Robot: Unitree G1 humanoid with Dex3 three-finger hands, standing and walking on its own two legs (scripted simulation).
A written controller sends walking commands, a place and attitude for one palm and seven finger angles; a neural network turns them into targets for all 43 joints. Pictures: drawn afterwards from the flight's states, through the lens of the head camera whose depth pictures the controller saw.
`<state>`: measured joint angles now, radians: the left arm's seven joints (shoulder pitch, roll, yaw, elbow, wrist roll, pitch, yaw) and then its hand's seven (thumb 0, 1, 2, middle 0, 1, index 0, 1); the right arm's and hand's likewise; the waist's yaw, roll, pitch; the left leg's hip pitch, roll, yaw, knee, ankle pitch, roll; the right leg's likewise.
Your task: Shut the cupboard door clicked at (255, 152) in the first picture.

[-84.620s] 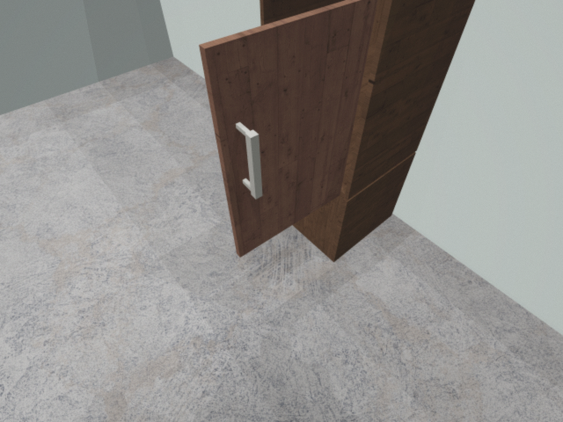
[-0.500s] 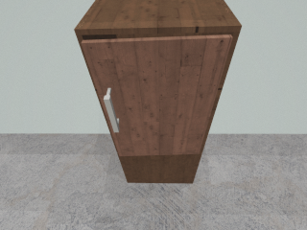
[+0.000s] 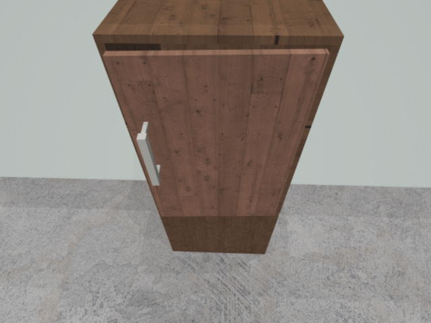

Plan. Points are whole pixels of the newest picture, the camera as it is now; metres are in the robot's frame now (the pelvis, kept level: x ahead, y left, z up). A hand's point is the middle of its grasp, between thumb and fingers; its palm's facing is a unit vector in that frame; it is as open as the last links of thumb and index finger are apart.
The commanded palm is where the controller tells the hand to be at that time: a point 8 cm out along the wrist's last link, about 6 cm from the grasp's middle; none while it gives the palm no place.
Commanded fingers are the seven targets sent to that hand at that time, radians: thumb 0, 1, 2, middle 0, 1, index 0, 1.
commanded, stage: look again from close up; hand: left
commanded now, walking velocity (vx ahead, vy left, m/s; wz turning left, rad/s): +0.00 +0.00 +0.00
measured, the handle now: (151, 155) +0.47 +0.19 +0.01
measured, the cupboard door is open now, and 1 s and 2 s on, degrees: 2 2 2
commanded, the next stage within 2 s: raise the hand and make a fist in 0.22 s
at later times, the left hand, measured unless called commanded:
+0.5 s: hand (121, 280) +0.20 +0.19 -0.03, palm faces +0.28 -0.95 -0.11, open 7.2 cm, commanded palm +0.12 +0.23 -0.06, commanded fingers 0.00 0.90 0.90 -0.37 -0.48 -0.37 -0.48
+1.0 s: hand (119, 306) +0.16 +0.19 -0.04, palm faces +0.02 -1.00 -0.03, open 4.9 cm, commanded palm +0.12 +0.24 -0.03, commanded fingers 0.00 0.90 0.90 -0.82 -0.98 -0.82 -0.98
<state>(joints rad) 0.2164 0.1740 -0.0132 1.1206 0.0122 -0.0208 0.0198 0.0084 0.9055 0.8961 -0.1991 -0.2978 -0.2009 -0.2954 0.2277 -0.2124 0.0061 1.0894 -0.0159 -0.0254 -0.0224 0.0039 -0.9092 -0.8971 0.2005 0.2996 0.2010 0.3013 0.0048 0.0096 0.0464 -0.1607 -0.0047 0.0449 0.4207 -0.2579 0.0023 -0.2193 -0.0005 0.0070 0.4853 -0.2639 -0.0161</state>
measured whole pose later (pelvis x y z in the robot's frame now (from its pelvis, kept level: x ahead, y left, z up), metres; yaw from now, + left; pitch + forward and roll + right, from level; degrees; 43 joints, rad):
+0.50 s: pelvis +0.00 -0.02 -0.03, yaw +2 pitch +4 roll +1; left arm 0.39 0.17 0.14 0.23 -0.18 -0.28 -0.01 0.02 0.91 0.90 -0.23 -0.33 -0.23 -0.33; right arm 0.27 -0.24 -0.05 0.79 0.01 -0.27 -0.07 0.01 -0.91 -0.90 0.20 0.30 0.20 0.30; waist -0.03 0.02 -0.06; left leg -0.41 0.00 0.00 0.75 -0.40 -0.02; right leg -0.44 -0.01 -0.05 0.78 -0.42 -0.04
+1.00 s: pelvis -0.06 +0.01 -0.10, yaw +1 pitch +13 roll -2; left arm 0.38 0.22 0.10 -0.06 -0.25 -0.33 -0.21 0.02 0.90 0.90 -0.65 -0.79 -0.65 -0.79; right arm 0.25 -0.18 0.05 0.51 0.02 -0.23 -0.06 0.01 -0.90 -0.90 0.21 0.30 0.21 0.30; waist 0.02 0.03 -0.13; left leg -0.92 -0.01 -0.06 1.21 -0.52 0.00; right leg -0.91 0.00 -0.07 1.16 -0.47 -0.02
